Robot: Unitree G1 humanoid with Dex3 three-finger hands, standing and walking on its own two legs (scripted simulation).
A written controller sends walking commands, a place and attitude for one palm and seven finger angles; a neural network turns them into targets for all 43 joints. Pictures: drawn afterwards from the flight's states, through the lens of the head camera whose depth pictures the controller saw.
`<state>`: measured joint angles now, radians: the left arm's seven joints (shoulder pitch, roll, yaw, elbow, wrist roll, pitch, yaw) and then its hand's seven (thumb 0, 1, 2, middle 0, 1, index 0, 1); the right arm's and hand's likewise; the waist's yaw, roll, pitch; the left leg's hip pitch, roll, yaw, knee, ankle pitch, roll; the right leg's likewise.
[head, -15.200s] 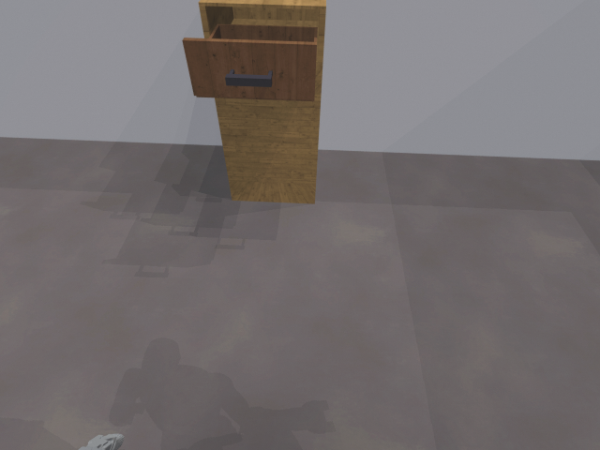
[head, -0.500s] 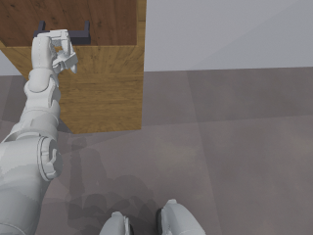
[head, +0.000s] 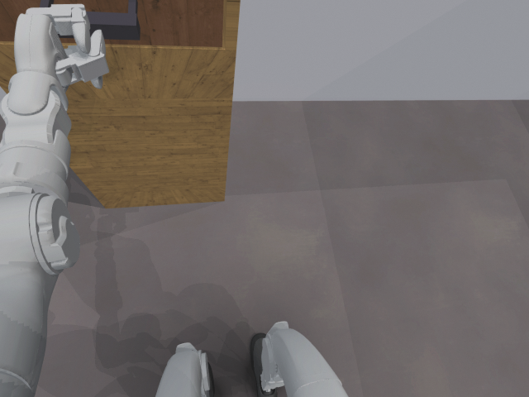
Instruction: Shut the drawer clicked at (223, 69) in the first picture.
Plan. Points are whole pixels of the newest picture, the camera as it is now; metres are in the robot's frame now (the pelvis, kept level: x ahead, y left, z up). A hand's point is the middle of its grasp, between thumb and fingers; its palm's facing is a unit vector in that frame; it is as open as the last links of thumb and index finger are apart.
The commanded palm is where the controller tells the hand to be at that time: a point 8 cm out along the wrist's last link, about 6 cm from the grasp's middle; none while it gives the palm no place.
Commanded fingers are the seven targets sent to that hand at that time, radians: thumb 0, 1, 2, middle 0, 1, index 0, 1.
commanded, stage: pull the fist back off the drawer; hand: left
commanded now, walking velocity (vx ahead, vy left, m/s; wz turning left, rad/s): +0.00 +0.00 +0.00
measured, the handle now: (90, 13) +0.65 +0.15 +0.09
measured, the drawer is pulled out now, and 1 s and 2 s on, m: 0.00 0.00 0.00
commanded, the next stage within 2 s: draw the hand back to the body in 0.72 s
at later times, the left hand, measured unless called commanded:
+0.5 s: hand (104, 57) +0.57 +0.13 +0.09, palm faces -0.03 -1.00 -0.04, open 3.2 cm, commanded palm +0.55 +0.16 +0.09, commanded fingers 0.00 0.90 0.90 -1.40 -1.60 -1.40 -1.60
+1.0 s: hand (92, 75) +0.52 +0.14 +0.11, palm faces -0.02 -1.00 -0.06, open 3.3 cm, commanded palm +0.47 +0.19 +0.12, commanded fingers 0.00 0.90 0.90 -1.40 -1.60 -1.40 -1.60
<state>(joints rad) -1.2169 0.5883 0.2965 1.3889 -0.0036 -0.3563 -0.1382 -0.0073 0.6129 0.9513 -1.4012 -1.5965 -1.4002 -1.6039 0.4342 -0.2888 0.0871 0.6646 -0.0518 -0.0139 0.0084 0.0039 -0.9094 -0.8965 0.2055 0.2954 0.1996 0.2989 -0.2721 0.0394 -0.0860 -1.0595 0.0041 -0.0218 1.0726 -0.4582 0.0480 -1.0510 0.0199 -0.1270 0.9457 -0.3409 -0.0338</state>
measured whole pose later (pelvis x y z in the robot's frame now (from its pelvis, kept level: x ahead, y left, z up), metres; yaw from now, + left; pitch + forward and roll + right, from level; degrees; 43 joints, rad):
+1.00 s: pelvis +0.06 -0.01 +0.04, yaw -2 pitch +19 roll -2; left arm -0.61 0.34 0.31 0.83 -0.13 -0.36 -0.16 0.02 0.90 0.90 -1.40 -1.60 -1.40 -1.60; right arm 0.41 -0.26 0.01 0.57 0.00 0.08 0.05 0.01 -0.91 -0.90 0.20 0.30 0.20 0.30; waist -0.12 0.05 -0.13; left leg -0.71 0.02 0.05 0.86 -0.47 0.04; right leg -0.76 0.05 -0.04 0.80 -0.37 -0.04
